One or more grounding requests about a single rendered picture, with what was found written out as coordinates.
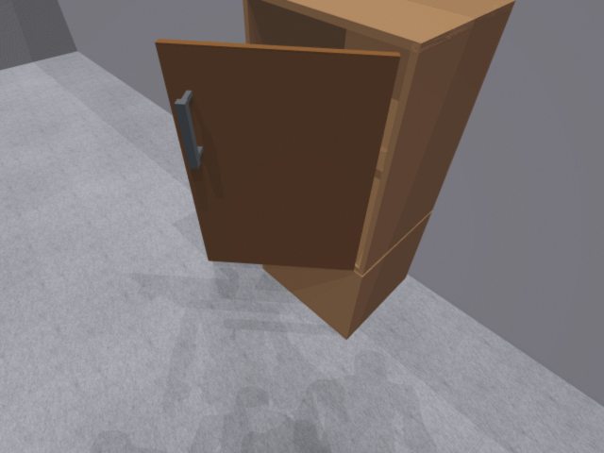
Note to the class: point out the handle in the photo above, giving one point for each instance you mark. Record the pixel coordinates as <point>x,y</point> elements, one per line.
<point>193,152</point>

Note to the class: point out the cupboard door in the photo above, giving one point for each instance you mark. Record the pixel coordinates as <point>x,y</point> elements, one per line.
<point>291,138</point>

